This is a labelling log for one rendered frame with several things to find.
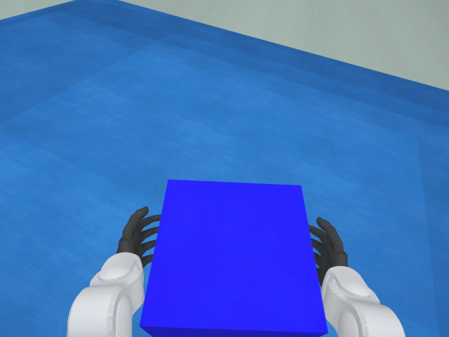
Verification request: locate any carton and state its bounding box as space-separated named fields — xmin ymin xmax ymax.
xmin=140 ymin=180 xmax=328 ymax=337

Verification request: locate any robot right hand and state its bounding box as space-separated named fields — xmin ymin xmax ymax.
xmin=309 ymin=217 xmax=348 ymax=288

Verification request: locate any left robot forearm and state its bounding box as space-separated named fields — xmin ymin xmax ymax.
xmin=67 ymin=252 xmax=145 ymax=337

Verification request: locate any robot left hand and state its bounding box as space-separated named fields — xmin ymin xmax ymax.
xmin=116 ymin=206 xmax=161 ymax=268

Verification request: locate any right robot forearm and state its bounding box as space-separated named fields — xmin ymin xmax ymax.
xmin=321 ymin=266 xmax=406 ymax=337

